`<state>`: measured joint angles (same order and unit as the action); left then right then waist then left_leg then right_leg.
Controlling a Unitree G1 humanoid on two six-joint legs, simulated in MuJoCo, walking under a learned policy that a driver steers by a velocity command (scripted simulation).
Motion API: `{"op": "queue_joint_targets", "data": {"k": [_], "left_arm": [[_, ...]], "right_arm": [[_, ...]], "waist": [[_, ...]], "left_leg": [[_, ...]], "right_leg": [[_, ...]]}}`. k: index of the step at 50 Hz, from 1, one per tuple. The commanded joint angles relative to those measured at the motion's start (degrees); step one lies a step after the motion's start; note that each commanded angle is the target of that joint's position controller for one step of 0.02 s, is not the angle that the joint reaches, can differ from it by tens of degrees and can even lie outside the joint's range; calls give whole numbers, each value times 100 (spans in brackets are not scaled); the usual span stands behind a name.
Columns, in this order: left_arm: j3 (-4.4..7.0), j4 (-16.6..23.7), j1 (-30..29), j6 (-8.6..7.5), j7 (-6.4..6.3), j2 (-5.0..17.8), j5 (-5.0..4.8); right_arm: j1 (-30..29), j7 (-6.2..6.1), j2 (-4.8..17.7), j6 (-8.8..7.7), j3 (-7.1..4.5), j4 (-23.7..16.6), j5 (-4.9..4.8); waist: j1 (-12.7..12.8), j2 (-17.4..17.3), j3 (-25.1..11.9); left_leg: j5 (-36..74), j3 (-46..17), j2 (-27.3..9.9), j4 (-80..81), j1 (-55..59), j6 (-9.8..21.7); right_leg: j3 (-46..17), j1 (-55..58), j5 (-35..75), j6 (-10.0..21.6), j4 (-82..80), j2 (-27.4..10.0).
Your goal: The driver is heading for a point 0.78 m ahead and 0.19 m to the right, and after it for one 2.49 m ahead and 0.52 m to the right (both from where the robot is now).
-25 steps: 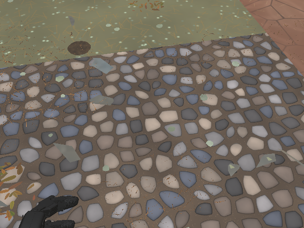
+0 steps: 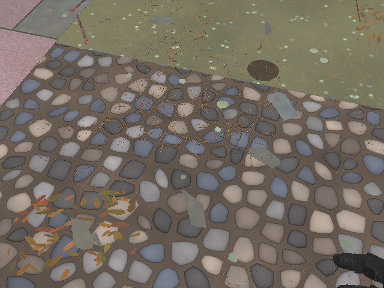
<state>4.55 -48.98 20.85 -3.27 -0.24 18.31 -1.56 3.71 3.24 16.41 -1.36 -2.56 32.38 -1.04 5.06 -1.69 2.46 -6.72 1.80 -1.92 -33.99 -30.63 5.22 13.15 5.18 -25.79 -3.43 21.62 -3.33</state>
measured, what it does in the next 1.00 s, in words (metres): walks ahead, turning right: right foot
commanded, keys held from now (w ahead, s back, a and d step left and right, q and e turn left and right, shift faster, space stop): w+e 1.00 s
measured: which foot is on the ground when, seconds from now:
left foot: down 0.00-0.60, up 0.62-1.00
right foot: down 0.00-0.00, up 0.02-0.56, down 0.58-1.00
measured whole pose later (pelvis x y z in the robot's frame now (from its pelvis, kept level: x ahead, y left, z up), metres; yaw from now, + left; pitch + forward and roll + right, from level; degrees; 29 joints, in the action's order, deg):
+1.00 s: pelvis +0.55 -0.07 +0.02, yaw -27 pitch +2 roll +0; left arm 4.1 -42.0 20.1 -1.8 -0.9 16.8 -1.5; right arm 1.8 1.1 16.0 -5.9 -2.2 38.5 -0.3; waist 4.8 -2.4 1.5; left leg 0.7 -5.6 -1.1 -29.2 -32.0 -3.2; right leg -11.3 -5.4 -20.2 4.1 24.3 6.6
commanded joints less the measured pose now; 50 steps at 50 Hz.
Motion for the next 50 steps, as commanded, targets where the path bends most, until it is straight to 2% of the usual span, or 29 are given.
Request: {"op": "queue_joint_targets", "data": {"k": [1,2,3,4,5,6,8,11,13,16,19,23,24,26,27,28,29,30,31,32,33,34,35,36,38,40,43,46,50], "left_arm": [[-18,407,42,-64,-9,544,222],[-208,522,611,-188,97,91,196],[-29,465,-136,-259,135,788,-72],[-4,668,-653,-284,143,842,-207],[-37,636,-731,-276,92,704,-134],[-18,570,-659,-228,67,674,-38],[-17,376,-245,-60,62,520,-40],[-17,357,-382,89,19,327,-39],[-11,427,-635,77,17,269,-15],[-33,501,-952,16,101,173,18],[-107,690,-1452,3,197,36,40],[-151,1055,-1965,-9,354,-8,46],[-143,1136,-1995,-9,394,9,41],[-65,1221,-1775,25,430,161,34],[15,1190,-1416,51,423,306,29],[150,1069,-736,67,384,555,14],[336,868,216,98,289,905,15],[460,806,534,125,170,1506,-9],[385,984,518,26,205,1407,21],[285,973,401,-24,212,1003,64],[229,1002,60,-57,206,810,40],[172,1073,-347,-60,202,644,21],[110,1167,-607,-59,178,469,59],[88,1247,-712,-52,154,439,108],[120,1251,-728,-67,96,551,90],[163,1201,-598,-59,20,716,80],[177,1109,-367,10,-54,763,32],[189,1003,-84,67,-77,799,3],[195,977,-87,124,-116,738,6]], "right_arm": [[2258,-219,1401,45,-579,153,-7],[2064,-204,1711,-19,-531,47,5],[2083,-148,1146,-90,-395,23,52],[1823,-132,1046,-156,-337,111,101],[1474,-133,905,-203,-293,165,96],[1183,-132,715,-245,-243,183,120],[947,-142,551,-367,-215,237,172],[951,-184,556,-504,-244,458,224],[1055,-242,545,-514,-252,596,247],[1036,-308,593,-506,-257,709,223],[1247,-359,694,-460,-294,906,176],[1524,-398,813,-276,-358,1139,89],[1504,-416,863,-221,-374,1157,70],[1387,-476,1035,-135,-416,1132,43],[1327,-510,1108,-91,-431,1111,30],[1240,-533,1150,-58,-431,1095,16],[1145,-554,1095,-86,-387,1047,8],[1658,-472,316,-215,-152,821,241],[1583,-369,296,-465,-53,697,139],[855,-284,742,-627,-171,559,-100],[621,-271,756,-709,-152,450,-135],[598,-314,721,-720,-165,511,5],[666,-338,784,-671,-215,544,120],[778,-330,769,-595,-232,547,150],[886,-341,613,-475,-202,558,196],[551,-368,479,-415,-148,442,210],[-134,-344,295,-436,-65,292,179],[-598,-269,380,-499,-80,171,78],[-439,-190,686,-607,-211,179,44]], "waist": [[-1351,-651,-1536],[-808,-1558,-2479],[-1260,-472,-2296],[-1198,-408,-1368],[-944,-74,-939],[-732,-172,-654],[-466,-326,-596],[-424,-159,-259],[-493,-127,-101],[-592,-114,18],[-817,-18,267],[-977,18,412],[-933,-27,371],[-704,-272,22],[-472,-391,-252],[-70,-376,-638],[460,-101,-1115],[42,1359,-1622],[29,1229,-2504],[295,676,-1894],[91,374,-1185],[-201,30,-737],[-391,104,-535],[-534,259,-484],[-626,334,-424],[-551,372,-287],[-259,589,-247],[-53,687,-257],[-247,874,-282]], "left_leg": [[438,-1360,-666,183,4309,697],[-865,-4379,-2016,1099,5446,1638],[-1237,-4222,-1997,1512,5067,1365],[-725,-3245,-1815,1593,4254,1131],[-146,-2555,-1579,1653,3451,954],[267,-1994,-1340,1801,2861,854],[492,-1423,-1166,2213,2285,789],[996,-703,-1105,2537,2106,725],[1153,-346,-1050,2618,2295,631],[1164,146,-964,2733,2483,456],[1292,428,-1100,2810,2824,393],[2047,650,-1378,2397,3739,377],[2561,724,-1412,2191,3872,340],[4485,891,-1397,1492,3985,214],[5323,947,-1366,884,3960,144],[5506,1020,-1249,-88,3659,27],[4482,1074,-991,-1536,2685,-201],[-596,912,-104,-3650,258,-575],[-2892,-469,670,-4801,-1042,-630],[-2397,-894,259,-4798,-1594,-488],[-1832,-809,-3,-4272,-1588,-390],[-1516,-737,-228,-3720,-1289,-428],[-1285,-724,-358,-3357,-899,-501],[-1139,-714,-404,-3195,-595,-581],[-957,-561,-403,-2746,-413,-791],[-434,-439,-313,-2009,-407,-961],[724,-399,-45,-579,-38,-1022],[1161,-468,167,164,244,-991],[505,-713,171,609,500,-692]], "right_leg": [[-167,-2535,2906,537,3617,-687],[-1043,-4256,-948,344,5305,254],[-1755,-4639,-698,424,5709,56],[-1668,-4907,-207,492,5578,-126],[-1672,-4691,300,486,5185,-384],[-1704,-4416,644,446,4858,-527],[-1790,-3847,1120,358,4677,-612],[-1965,-4145,1675,233,4258,-502],[-2107,-4485,2230,188,3715,-403],[-1951,-4457,3104,211,2713,-287],[-1647,-4531,3335,296,2011,-254],[-1310,-4918,2703,518,1505,-168],[-1175,-4834,2427,599,1427,-89],[-793,-4162,1854,820,1429,265],[-645,-3617,1573,957,1480,484],[-620,-2639,1586,1141,1316,691],[-1054,-1010,1916,1410,875,646],[-3630,1102,1920,2250,871,-844],[-6265,2044,1043,3070,-122,-1638],[-5527,1680,1023,2662,-425,-1466],[-4708,823,1329,2401,-473,-1230],[-4111,-44,1902,2194,-517,-967],[-3709,-645,2436,2116,-637,-764],[-3537,-1035,2710,2100,-764,-640],[-3184,-1524,3286,2115,-866,-507],[-2863,-1878,3440,2014,-900,-322],[-2619,-2082,2897,1691,-751,-4],[-2973,-1914,2336,1577,-581,-132],[-3702,-1268,2138,1419,77,-440]]}}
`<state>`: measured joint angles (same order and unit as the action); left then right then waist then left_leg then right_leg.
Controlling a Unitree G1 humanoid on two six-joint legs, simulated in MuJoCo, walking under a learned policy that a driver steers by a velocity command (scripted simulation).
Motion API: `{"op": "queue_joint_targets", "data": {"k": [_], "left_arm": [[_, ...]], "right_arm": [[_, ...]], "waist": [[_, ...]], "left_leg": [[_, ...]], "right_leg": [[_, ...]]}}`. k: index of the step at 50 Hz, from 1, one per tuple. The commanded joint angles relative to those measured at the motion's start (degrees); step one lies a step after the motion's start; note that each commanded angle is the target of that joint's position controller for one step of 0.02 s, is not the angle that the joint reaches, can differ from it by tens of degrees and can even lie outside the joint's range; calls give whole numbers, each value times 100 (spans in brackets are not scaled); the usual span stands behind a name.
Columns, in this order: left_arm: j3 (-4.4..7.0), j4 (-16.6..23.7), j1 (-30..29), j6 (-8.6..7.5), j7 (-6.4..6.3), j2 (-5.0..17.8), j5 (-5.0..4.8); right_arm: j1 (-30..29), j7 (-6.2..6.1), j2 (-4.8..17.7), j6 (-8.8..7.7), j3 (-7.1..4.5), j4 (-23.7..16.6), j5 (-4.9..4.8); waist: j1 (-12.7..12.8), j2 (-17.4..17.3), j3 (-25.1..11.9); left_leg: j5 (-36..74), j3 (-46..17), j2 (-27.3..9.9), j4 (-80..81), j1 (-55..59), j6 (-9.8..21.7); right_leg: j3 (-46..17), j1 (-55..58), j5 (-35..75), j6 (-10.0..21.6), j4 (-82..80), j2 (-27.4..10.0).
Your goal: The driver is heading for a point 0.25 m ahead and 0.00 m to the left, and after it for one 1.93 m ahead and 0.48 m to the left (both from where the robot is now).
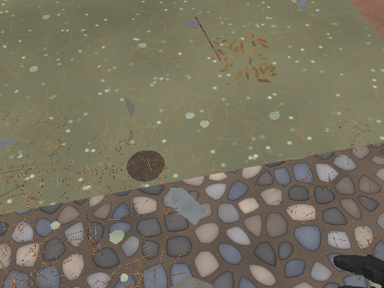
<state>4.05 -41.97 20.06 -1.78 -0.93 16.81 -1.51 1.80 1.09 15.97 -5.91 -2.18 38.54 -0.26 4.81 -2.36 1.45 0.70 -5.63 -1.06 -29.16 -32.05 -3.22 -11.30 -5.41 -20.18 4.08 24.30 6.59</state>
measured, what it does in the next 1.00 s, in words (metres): walks ahead, turning left: left foot, then right foot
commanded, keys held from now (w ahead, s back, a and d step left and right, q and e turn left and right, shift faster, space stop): w+e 0.02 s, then w+q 0.98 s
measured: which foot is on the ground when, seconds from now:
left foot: up 0.00-0.04, down 0.06-0.50, up 0.52-0.96, down 0.98-1.00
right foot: down 0.00-0.06, up 0.08-0.48, down 0.50-1.00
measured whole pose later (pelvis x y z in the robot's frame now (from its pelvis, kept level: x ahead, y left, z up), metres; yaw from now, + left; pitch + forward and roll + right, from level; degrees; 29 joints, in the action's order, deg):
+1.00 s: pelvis +0.50 +0.08 -0.02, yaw +24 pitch +2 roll -2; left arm 4.6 -48.6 20.6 -2.9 -0.7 18.2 -1.0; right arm 2.8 3.0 16.6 -1.3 -3.0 33.4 -1.2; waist 4.2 -1.1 3.0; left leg -6.2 2.1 0.0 -34.8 -30.2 5.3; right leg 12.8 2.1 -26.7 -2.7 31.0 -5.2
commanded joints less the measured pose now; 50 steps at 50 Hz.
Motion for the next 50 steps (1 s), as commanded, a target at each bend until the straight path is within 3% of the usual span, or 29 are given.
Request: {"op": "queue_joint_targets", "data": {"k": [1,2,3,4,5,6,7,8,9,11,15,20,22,24,25,26,27,28,29,31,34,38,41,44,45,47,48,49,50], "left_arm": [[241,305,-104,-9,-43,851,12],[168,308,-136,-19,-29,653,58],[38,354,-19,-39,0,320,140],[-77,370,962,-104,16,-61,6],[-46,268,948,-141,7,378,-77],[44,360,188,-160,17,767,-60],[37,501,-379,-187,11,774,49],[36,619,-718,-251,21,709,161],[42,652,-754,-297,39,628,203],[-6,665,-666,-336,72,414,207],[-164,805,-1270,-375,126,105,209],[-108,928,-1907,-455,195,317,97],[-39,921,-1817,-493,184,432,81],[84,759,-1156,-506,117,618,110],[182,660,-336,-501,52,931,190],[310,528,139,-385,45,1444,234],[276,418,184,-354,88,1141,164],[176,445,-7,-367,91,779,130],[105,456,-300,-371,101,579,155],[29,398,-686,-379,117,335,221],[90,267,-745,-445,112,431,199],[176,68,-673,-444,84,705,182],[212,-75,-495,-403,60,877,124],[262,-231,-286,-330,61,1039,34],[280,-267,-248,-293,59,1092,10],[331,-282,-233,-215,26,1276,-21],[341,-275,-264,-168,3,1333,-38],[284,-249,-220,-157,-27,1210,-14],[118,-62,26,-203,-18,744,203]], "right_arm": [[74,14,786,-180,-295,-354,-34],[673,-5,903,-210,-366,-184,19],[1435,-31,1126,-229,-417,-92,138],[2090,-5,1662,-161,-567,182,190],[2237,56,1236,-137,-493,291,-15],[1870,50,839,-116,-372,201,-62],[1547,49,729,-61,-311,131,-3],[1372,52,660,-17,-273,133,23],[1310,38,597,-10,-234,126,48],[1358,21,561,11,-215,155,-1],[1509,-101,966,98,-338,253,-105],[1960,-155,1002,238,-358,389,-151],[1956,-172,997,279,-365,385,-158],[1887,-174,750,289,-297,332,-123],[1780,-159,396,259,-179,212,-57],[2336,-168,46,181,-60,10,-142],[2329,-191,552,174,-163,43,-247],[1940,-193,848,204,-257,53,-224],[1766,-191,818,244,-275,61,-167],[1589,-143,651,312,-286,-1,-120],[1374,-76,383,390,-229,-153,-118],[874,32,261,377,-148,-366,-95],[311,138,237,349,-104,-552,-95],[-86,220,326,368,-119,-776,-116],[-140,242,378,376,-139,-838,-108],[108,251,586,412,-247,-870,-71],[713,232,784,436,-368,-744,-65],[1679,153,1107,474,-558,-479,-91],[2314,20,1669,532,-713,-362,-124]], "waist": [[-414,1006,-246],[-697,950,-573],[-964,500,-1334],[-652,-1348,-2025],[-802,-1378,-1809],[-937,-685,-933],[-891,-222,-536],[-815,-77,-158],[-679,-183,-125],[-549,-397,-245],[-661,-379,-210],[-833,-347,-158],[-667,-374,-176],[-274,-353,-405],[115,195,-971],[-39,1796,-1595],[-9,1737,-1249],[42,1205,-625],[-79,918,-332],[-316,946,5],[-402,856,56],[-309,615,74],[-126,534,191],[-74,529,308],[-105,543,299],[-353,714,-11],[-733,702,-373],[-1212,534,-870],[-1246,-531,-1408]], "left_leg": [[-353,109,101,271,1045,278],[-248,225,33,417,1801,464],[-543,-508,-738,281,3133,834],[-1551,-3135,-1919,684,5056,1927],[-3171,-4391,-2144,1273,5126,2103],[-3269,-3685,-1870,1391,4432,1870],[-2672,-2955,-1575,1406,3764,1705],[-1912,-2474,-1344,1481,3187,1702],[-1306,-2154,-1134,1543,2874,1648],[-558,-1783,-890,1629,2684,1670],[-244,-1254,-750,1746,2022,1696],[-726,-1426,-740,1520,1860,1464],[-1020,-1626,-736,1248,1834,1315],[-1135,-1531,-407,541,1473,1043],[-1618,-1069,-51,-905,869,798],[-3289,-244,533,-2542,-621,525],[-3393,-196,155,-3562,-1461,439],[-2898,-260,-46,-3957,-1652,427],[-2474,-176,-181,-3994,-1513,385],[-1964,-144,-434,-3735,-1201,326],[-1497,7,-531,-3378,-1011,221],[-503,145,-549,-2174,-878,196],[44,400,-456,-1324,-594,318],[-181,561,-380,-868,-544,518],[-420,661,-302,-765,-463,612],[-1014,1005,67,-678,227,851],[-1038,1151,318,-493,1098,1019],[-782,1071,501,-267,2597,1240],[-894,-874,-684,-176,4519,1786]], "right_leg": [[-1311,-224,1721,592,50,-1391],[-1042,-226,2157,444,606,-1185],[-624,-682,1710,260,2004,-881],[124,-2649,-469,-217,4003,38],[17,-3645,-1287,-277,4846,-167],[16,-3922,-808,-256,5071,-450],[324,-3827,-408,-247,4913,-677],[443,-3780,-143,-254,4525,-828],[464,-3494,71,-260,4144,-971],[626,-3138,63,-352,3463,-987],[887,-2432,713,-568,1748,-818],[768,-1629,1801,-618,643,-569],[749,-1135,1756,-516,307,-576],[704,-25,1514,-288,31,-796],[-128,1115,1065,54,-36,-1685],[-2201,2375,-18,871,-479,-2959],[-3114,2144,-1315,1080,-825,-3137],[-2456,1632,-1202,896,-897,-2869],[-1726,1144,-481,737,-972,-2587],[-731,396,662,612,-1218,-2225],[119,28,1633,650,-1513,-2097],[940,81,2367,640,-1590,-2058],[1393,163,2432,519,-1584,-2061],[1629,599,2671,381,-1427,-2222],[1725,762,3081,326,-1253,-2264],[1978,955,4960,193,-444,-2248],[2146,827,5669,89,467,-2148],[2293,122,5471,-99,1758,-1931],[2347,-1837,2410,-398,3797,-1478]]}}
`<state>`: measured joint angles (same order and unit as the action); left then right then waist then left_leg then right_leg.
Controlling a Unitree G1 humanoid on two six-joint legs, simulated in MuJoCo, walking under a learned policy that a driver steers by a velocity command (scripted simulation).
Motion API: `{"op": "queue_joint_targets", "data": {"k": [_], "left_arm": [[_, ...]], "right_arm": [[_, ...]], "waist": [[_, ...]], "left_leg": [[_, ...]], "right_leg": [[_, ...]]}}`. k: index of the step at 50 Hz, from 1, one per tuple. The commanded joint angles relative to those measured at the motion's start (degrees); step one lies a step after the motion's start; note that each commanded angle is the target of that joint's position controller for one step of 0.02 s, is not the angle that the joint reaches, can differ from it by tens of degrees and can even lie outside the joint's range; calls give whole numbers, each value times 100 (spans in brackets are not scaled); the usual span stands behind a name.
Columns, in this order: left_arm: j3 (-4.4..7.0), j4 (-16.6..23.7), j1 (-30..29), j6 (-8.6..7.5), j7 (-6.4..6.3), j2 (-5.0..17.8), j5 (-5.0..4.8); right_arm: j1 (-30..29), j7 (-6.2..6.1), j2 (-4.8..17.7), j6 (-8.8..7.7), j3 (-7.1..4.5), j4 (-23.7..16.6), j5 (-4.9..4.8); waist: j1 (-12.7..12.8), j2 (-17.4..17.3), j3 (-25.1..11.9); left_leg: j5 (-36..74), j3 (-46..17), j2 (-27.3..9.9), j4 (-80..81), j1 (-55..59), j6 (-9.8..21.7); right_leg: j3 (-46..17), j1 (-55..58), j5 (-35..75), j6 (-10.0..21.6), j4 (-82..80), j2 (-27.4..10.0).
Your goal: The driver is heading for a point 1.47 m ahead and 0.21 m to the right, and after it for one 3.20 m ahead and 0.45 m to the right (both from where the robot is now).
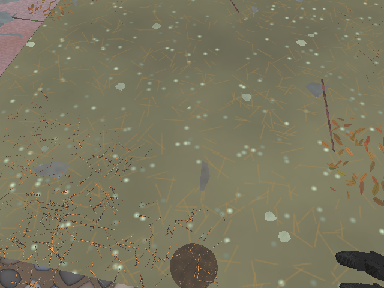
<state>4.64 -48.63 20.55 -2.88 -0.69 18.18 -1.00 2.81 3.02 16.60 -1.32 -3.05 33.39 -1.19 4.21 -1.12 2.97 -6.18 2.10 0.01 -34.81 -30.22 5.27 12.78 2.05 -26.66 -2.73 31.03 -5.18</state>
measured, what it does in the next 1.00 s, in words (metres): walks ahead, turning right: right foot, then left foot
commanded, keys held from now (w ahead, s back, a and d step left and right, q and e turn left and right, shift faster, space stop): w+q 0.06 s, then w+e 0.24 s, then e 0.64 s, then no key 0.06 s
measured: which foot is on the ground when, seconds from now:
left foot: down 0.00-0.52, up 0.54-0.94, down 0.96-1.00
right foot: down 0.00-0.00, up 0.02-0.48, down 0.50-0.96, up 0.98-1.00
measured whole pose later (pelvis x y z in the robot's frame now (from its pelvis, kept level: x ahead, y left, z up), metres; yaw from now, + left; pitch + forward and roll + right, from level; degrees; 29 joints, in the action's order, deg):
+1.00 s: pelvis +0.39 +0.01 +0.02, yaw -20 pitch +2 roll +0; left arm 4.3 -35.9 9.2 2.9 -1.4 18.4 -0.6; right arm 10.7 -1.2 16.2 -1.1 -3.0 41.4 1.4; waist 0.3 2.2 0.7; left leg -13.0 -4.4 1.3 -31.1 -20.3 -0.9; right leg -11.8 -25.2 -20.2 1.0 38.7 8.4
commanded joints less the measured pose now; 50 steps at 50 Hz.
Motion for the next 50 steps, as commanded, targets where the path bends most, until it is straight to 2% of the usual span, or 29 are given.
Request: {"op": "queue_joint_targets", "data": {"k": [1,2,3,4,5,6,8,11,15,18,22,23,24,25,26,27,28,29,30,31,33,36,38,41,44,47,48,49,50], "left_arm": [[-122,880,118,-273,29,243,195],[14,951,-490,-419,107,802,-5],[-4,1075,-817,-495,135,804,-124],[-35,962,-740,-506,96,690,-50],[-5,857,-642,-451,68,713,49],[0,776,-470,-365,86,695,59],[-28,647,-291,-220,89,530,71],[-85,746,-730,-121,59,366,68],[-139,824,-1264,-180,158,229,4],[-181,986,-1648,-230,267,132,31],[-88,1167,-1547,-236,445,333,85],[-29,1148,-1269,-226,467,454,117],[69,1025,-685,-222,459,616,129],[189,938,-131,-223,387,901,135],[299,1036,109,-172,291,1491,176],[213,1197,45,-149,257,1365,186],[163,1338,-110,-59,242,1020,145],[106,1406,-477,8,209,820,92],[63,1432,-728,78,176,695,38],[46,1472,-901,125,136,651,40],[82,1552,-1150,195,115,734,140],[155,1559,-1110,234,18,873,135],[175,1591,-1157,311,-53,897,80],[182,1633,-1216,429,-103,882,71],[192,1642,-1144,495,-97,855,71],[164,1675,-1237,555,-103,748,-17],[88,1669,-1036,557,-103,503,5],[44,1797,-829,514,-77,299,11],[162,1748,-909,428,-74,756,119]], "right_arm": [[1962,-149,1851,-8,-588,-52,-53],[1985,-104,1333,-79,-442,-66,-8],[1827,-105,1128,-137,-375,-9,25],[1438,-116,929,-162,-308,11,36],[1113,-132,684,-190,-225,-31,87],[936,-143,589,-211,-178,-63,152],[916,-149,618,-299,-174,72,164],[1097,-195,722,-389,-189,334,174],[1201,-246,750,-414,-168,556,187],[1331,-288,791,-369,-168,778,199],[1244,-401,945,-166,-231,893,107],[1179,-452,993,-108,-252,872,74],[1072,-503,988,-43,-253,834,61],[1123,-540,907,-25,-216,782,94],[1721,-522,531,-91,-92,611,320],[2069,-405,322,-174,43,578,325],[1711,-315,846,-197,-68,642,150],[1204,-314,856,-161,-75,474,38],[1003,-369,799,-94,-74,472,89],[942,-433,833,-2,-109,436,146],[1176,-473,662,105,-91,482,170],[1228,-552,550,100,-64,554,208],[1088,-562,551,120,-68,544,189],[794,-539,532,108,-80,457,152],[667,-482,556,-2,-107,398,120],[1031,-416,624,-117,-187,503,98],[1175,-434,963,-118,-274,500,192],[903,-459,1483,-33,-391,478,352],[924,-449,1161,-30,-342,398,440]], "waist": [[-777,-1482,-2442],[-1143,-681,-2251],[-1050,-512,-1455],[-740,23,-1003],[-537,-60,-804],[-377,-232,-728],[-288,-248,-686],[-409,-167,-333],[-662,-165,-78],[-818,-75,105],[-670,-291,-163],[-515,-364,-355],[-209,-328,-659],[65,-18,-1027],[-213,1229,-1808],[-335,1659,-2830],[-11,750,-2907],[-62,452,-2137],[-200,16,-1438],[-351,94,-1089],[-592,528,-830],[-569,640,-1098],[-507,659,-1228],[-402,844,-1066],[-314,1021,-997],[-572,1017,-973],[-503,490,-1094],[-116,-1279,-787],[-386,-1417,-831]], "left_leg": [[-1284,-4854,-1945,1410,5400,1925],[-1603,-4572,-1849,1743,5227,1620],[-1317,-3750,-1637,1772,4483,1400],[-687,-3018,-1431,1790,3593,1187],[60,-2509,-1265,1858,2952,1068],[500,-2245,-1163,2000,2503,1038],[1137,-1801,-1127,2230,2047,1101],[1297,-1196,-1060,2525,1939,1000],[918,-497,-893,2726,2098,650],[1805,-116,-980,2539,2327,531],[3341,-8,-1207,1565,3209,324],[3973,-4,-1194,1095,3342,234],[4309,101,-1057,265,3270,90],[3678,321,-720,-973,2802,-207],[202,432,-16,-3114,1010,-637],[-3419,-445,800,-4623,-468,-867],[-3014,-1076,338,-4866,-595,-770],[-2579,-919,123,-4595,-854,-712],[-2289,-805,-81,-4126,-880,-738],[-2059,-799,-210,-3649,-608,-753],[-1850,-640,-126,-2944,-16,-847],[-1545,-650,-34,-2178,170,-1029],[-1170,-726,-11,-1805,248,-1083],[-978,-787,66,-1239,360,-1079],[-1136,-822,154,-562,554,-986],[-400,-723,101,1091,1458,-738],[-155,-1340,-763,1452,2047,-434],[871,-2676,-1828,1668,2265,393],[1308,-3325,-2323,1758,2071,1016]], "right_leg": [[-1151,-4246,-722,87,4703,758],[-1894,-4820,-421,188,4911,418],[-1772,-4971,44,294,4620,221],[-1707,-4675,486,295,4084,-68],[-1693,-4256,760,259,3643,-268],[-1691,-3885,934,224,3529,-368],[-1578,-3617,1168,101,3340,-375],[-1594,-3995,2068,-7,2610,-407],[-1512,-3888,3478,115,1228,-200],[-1387,-3624,3766,222,469,47],[-1183,-3568,2794,467,130,366],[-1061,-3288,2466,554,78,524],[-948,-2621,2483,672,-138,730],[-1210,-1623,3659,878,-491,656],[-3039,347,6225,1672,80,-755],[-5218,1653,6581,2749,-315,-1786],[-4694,1343,5411,2496,-518,-1470],[-4072,597,4482,2211,-679,-1185],[-3675,-325,3889,1986,-936,-948],[-3519,-1084,3390,1873,-1147,-775],[-3239,-1980,3167,1779,-1387,-407],[-3113,-2023,3593,1796,-1241,-318],[-3195,-2019,2869,1667,-1204,-232],[-3467,-2139,1645,1513,-1243,-100],[-3854,-1896,1674,1460,-1063,-124],[-3997,-1883,2016,1170,-576,110],[-3601,-2258,1194,860,76,416],[-2378,-3367,-327,478,1074,1388],[-2191,-3593,-959,194,2483,1257]]}}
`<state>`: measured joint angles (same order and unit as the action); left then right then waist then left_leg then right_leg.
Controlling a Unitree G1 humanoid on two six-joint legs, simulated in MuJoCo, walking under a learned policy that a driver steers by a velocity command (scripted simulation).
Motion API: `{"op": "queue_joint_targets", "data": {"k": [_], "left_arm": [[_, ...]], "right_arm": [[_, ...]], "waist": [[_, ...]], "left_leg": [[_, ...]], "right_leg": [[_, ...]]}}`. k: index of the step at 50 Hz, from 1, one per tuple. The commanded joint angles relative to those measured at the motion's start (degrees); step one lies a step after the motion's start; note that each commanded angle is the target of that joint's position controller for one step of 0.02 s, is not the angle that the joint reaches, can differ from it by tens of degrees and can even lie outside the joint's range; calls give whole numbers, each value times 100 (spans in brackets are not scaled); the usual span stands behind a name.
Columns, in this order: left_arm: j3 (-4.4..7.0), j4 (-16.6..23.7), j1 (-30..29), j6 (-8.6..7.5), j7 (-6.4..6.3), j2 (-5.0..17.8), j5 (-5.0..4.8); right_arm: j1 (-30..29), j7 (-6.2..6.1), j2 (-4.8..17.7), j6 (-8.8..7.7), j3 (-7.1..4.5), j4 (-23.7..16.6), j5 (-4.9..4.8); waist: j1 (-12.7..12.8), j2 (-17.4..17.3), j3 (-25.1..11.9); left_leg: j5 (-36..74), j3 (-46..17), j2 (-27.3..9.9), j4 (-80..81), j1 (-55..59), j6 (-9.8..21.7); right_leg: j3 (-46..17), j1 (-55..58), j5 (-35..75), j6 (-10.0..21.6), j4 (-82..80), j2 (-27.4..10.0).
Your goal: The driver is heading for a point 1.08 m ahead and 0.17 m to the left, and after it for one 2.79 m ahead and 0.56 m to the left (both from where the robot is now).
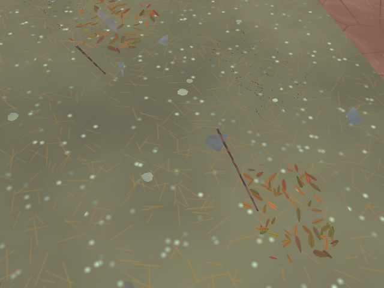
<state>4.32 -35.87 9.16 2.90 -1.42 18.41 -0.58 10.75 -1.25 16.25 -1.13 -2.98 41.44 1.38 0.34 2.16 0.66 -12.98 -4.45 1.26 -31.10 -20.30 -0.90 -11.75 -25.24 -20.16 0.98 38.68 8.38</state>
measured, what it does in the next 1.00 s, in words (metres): walks ahead, turning left: right foot, then left foot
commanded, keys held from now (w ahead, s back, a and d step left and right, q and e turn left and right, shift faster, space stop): no key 0.06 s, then q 0.40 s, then w+q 0.32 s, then w+e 0.22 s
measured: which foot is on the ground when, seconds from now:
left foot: down 0.00-0.30, up 0.32-0.58, down 0.60-1.00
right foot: up 0.00-0.26, down 0.28-0.60, up 0.62-1.00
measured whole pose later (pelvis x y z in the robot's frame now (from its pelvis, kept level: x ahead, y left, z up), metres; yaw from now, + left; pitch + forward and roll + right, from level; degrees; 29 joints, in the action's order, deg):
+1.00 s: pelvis +0.13 +0.08 +0.01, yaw +17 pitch +2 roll -1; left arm 3.3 -42.0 4.4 -4.4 2.8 16.5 -1.2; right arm 23.1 -0.7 16.2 -3.3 -2.6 43.0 -0.3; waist -3.8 2.3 1.2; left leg -18.0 -3.8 3.5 -11.9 4.8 4.4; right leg 0.3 -35.8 4.1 -0.9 33.3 -2.5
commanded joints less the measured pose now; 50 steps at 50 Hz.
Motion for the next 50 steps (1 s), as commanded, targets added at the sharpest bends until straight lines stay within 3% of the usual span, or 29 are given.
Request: {"op": "queue_joint_targets", "data": {"k": [1,2,3,6,7,8,10,13,14,15,16,17,18,20,23,25,27,29,30,31,32,33,34,35,36,37,39,44,50], "left_arm": [[288,336,298,-157,7,940,35],[292,180,397,-103,-16,854,9],[265,117,424,-43,-50,733,29],[33,111,289,-9,-35,95,63],[-45,123,204,-27,-13,-76,96],[-80,170,-18,-54,8,-138,106],[16,144,-117,-85,17,138,11],[123,-35,224,-125,-24,446,9],[169,-22,403,-123,-76,642,75],[280,-114,414,-87,-102,1019,154],[277,-117,430,-68,-75,849,186],[235,-72,277,-78,-77,689,200],[207,-17,177,-111,-108,604,203],[173,-25,44,-229,-141,546,124],[225,-88,-259,-239,-132,629,42],[272,-149,-115,-190,-115,740,20],[293,-230,10,-220,-54,840,-53],[260,-289,-77,-290,19,774,-121],[182,-353,47,-331,61,511,-53],[45,-204,-152,-390,114,88,139],[27,276,-724,-526,99,101,73],[126,271,-906,-649,131,514,-116],[173,195,-815,-736,173,666,-160],[192,31,-661,-788,165,654,-59],[206,-24,-620,-829,157,650,53],[209,-68,-607,-850,177,599,95],[175,-111,-635,-864,204,450,96],[10,-151,-1029,-819,297,149,-2],[-102,65,-1611,-885,509,144,-99]], "right_arm": [[-20,-39,946,-57,-270,-486,121],[-221,-44,802,-50,-231,-507,21],[-299,-46,708,-41,-199,-510,-78],[-341,-3,378,0,-40,-382,-76],[-398,22,332,17,-21,-361,-82],[-286,37,464,52,-70,-327,-115],[41,45,894,123,-204,-262,-173],[153,22,1027,121,-256,-260,-322],[109,34,912,64,-220,-303,-276],[99,68,645,-15,-161,-418,-248],[-73,80,597,-46,-136,-416,-239],[-161,89,705,-29,-186,-448,-227],[-205,81,761,21,-241,-447,-230],[-68,62,747,181,-319,-433,-242],[-57,94,457,303,-221,-484,-247],[-249,191,413,312,-170,-635,-289],[-217,271,536,321,-202,-701,-315],[425,289,600,294,-270,-454,-293],[948,246,752,265,-358,-249,-308],[1545,164,1285,210,-506,-195,-334],[1626,249,1785,8,-537,-388,-179],[1421,283,1332,-148,-410,-438,-118],[1186,259,1040,-230,-309,-446,-140],[1010,220,944,-255,-271,-500,-183],[858,169,919,-237,-246,-520,-202],[848,121,900,-225,-223,-549,-172],[973,50,918,-234,-233,-537,-160],[1257,-3,882,-262,-210,-282,-167],[1533,46,934,-260,-222,44,-173]], "waist": [[28,-1236,-578],[111,-930,-488],[90,-883,-426],[126,-1034,-457],[110,-1205,-503],[-45,-1415,-464],[-209,-1581,-409],[-66,-1300,-387],[-18,-935,-596],[-192,232,-659],[7,775,-610],[51,992,-451],[111,1063,-363],[29,753,-189],[-35,670,-144],[141,810,-321],[149,823,-285],[-195,595,-238],[-353,134,-318],[-541,-1364,-320],[-646,-2093,-277],[-636,-1348,51],[-454,-1155,336],[-325,-793,401],[-248,-742,414],[-211,-798,336],[-216,-728,208],[-466,-861,286],[-669,-693,736]], "left_leg": [[2074,-2257,-2246,1257,1008,1599],[2086,-1697,-1866,1112,995,1352],[2118,-1398,-1668,1032,1081,1208],[2332,-772,-1157,1010,937,1093],[2311,-641,-1008,987,946,1031],[2292,-693,-957,967,989,1050],[2226,-1085,-1062,868,1182,1174],[1972,-1471,-1031,765,831,941],[1545,-1379,-919,564,345,712],[766,-629,-356,116,-224,392],[-245,-87,14,-376,-439,125],[-980,130,58,-935,-696,7],[-1715,214,3,-1741,-951,-64],[-2109,38,-183,-2861,-1364,-219],[-1488,307,-317,-2304,-1064,-314],[-1093,595,-316,-1624,-563,-222],[-917,789,-234,-959,-80,-10],[-431,1076,41,-25,991,260],[-555,897,102,225,1808,420],[-762,-1042,-1112,918,2580,914],[-2043,-4018,-2227,1966,2597,2112],[-2477,-3974,-2335,2189,2419,2195],[-2416,-3412,-2105,2154,2147,1940],[-2006,-2874,-1812,2069,2001,1698],[-1370,-2432,-1591,2072,1898,1543],[-878,-2087,-1385,2124,1799,1439],[-17,-1653,-1203,2155,1822,1397],[782,-719,-1045,2247,1776,1168],[1151,-346,-1407,2335,2210,1192]], "right_leg": [[144,-836,-1335,-269,2409,-212],[190,-827,-1062,-375,2704,-247],[200,-914,-837,-468,2902,-263],[468,-211,-535,-623,1881,-459],[724,158,-520,-664,1075,-639],[892,428,-569,-688,420,-673],[1032,701,-275,-674,-478,-553],[913,1629,1094,-275,-1884,-658],[669,2247,1702,-76,-1655,-1123],[306,2385,2280,342,-1356,-1637],[-62,2185,2275,752,-1625,-2000],[-412,2092,2393,1033,-1830,-2415],[-588,2079,2787,1234,-1895,-2672],[-440,2084,3646,1357,-1826,-2873],[353,1961,3711,1058,-1716,-2476],[581,1840,2419,987,-1936,-2410],[590,1617,849,924,-2070,-2441],[858,972,-314,697,-1680,-2281],[1199,418,-739,474,-905,-2035],[1891,-822,-1236,-56,1310,-1469],[1163,-2413,-1749,-202,2490,-624],[664,-2696,-1435,-85,2941,-1003],[624,-2639,-787,47,2787,-1186],[657,-2451,-274,53,2572,-1314],[681,-2260,193,-11,2192,-1355],[724,-1970,592,-80,1970,-1326],[856,-1778,1208,-237,1474,-1165],[1095,-1383,2382,-413,12,-1118],[1282,-1459,2403,-17,-744,-1100]]}}
Velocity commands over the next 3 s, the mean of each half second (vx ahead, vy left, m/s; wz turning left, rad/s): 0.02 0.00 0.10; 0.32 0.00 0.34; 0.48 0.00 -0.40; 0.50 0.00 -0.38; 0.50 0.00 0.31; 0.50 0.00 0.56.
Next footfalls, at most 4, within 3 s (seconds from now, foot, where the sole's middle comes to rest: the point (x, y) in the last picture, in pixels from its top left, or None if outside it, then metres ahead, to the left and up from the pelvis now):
0.28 right None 0.03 -0.13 -0.77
0.60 left None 0.02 0.13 -0.77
1.12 right None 0.41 0.04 -0.77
1.60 left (115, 232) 0.67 0.29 -0.77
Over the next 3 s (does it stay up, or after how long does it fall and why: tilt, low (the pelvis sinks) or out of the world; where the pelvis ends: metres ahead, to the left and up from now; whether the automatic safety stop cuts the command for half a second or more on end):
stays up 1.23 0.16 0.01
